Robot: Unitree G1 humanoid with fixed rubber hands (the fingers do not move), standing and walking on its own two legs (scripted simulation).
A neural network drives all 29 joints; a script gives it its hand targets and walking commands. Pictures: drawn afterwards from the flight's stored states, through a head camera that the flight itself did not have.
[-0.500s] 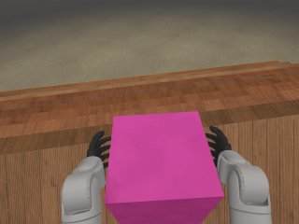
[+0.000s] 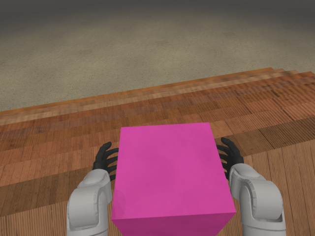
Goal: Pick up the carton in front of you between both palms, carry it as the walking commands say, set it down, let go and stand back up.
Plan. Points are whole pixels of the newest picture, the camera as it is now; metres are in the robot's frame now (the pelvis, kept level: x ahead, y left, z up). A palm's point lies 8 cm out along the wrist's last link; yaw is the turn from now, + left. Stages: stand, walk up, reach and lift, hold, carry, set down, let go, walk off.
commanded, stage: carry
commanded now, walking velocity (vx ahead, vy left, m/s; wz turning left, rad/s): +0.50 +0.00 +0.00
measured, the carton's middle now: (168, 187) +0.26 -0.01 +0.01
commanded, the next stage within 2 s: none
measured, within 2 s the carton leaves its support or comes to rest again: neither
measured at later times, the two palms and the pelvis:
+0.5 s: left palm (118, 65) +0.67 +0.14 +0.11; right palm (199, 61) +0.69 -0.16 +0.10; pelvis +0.32 -0.04 -0.01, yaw +2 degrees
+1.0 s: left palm (128, 36) +1.02 +0.13 +0.06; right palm (187, 33) +1.01 -0.17 +0.07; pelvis +0.65 -0.01 -0.05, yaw +2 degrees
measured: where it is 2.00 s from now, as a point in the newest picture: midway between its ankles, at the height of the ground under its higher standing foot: (161, 136)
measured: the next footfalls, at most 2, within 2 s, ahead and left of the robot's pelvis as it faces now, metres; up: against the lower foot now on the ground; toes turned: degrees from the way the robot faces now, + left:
right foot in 0.18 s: +0.32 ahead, -0.09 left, +0.00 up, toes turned -7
left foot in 0.64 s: +0.57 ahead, +0.06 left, +0.00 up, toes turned +5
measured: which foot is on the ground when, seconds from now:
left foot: down 0.00-0.20, up 0.22-0.62, down 0.64-1.00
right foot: up 0.00-0.16, down 0.18-0.66, up 0.68-1.00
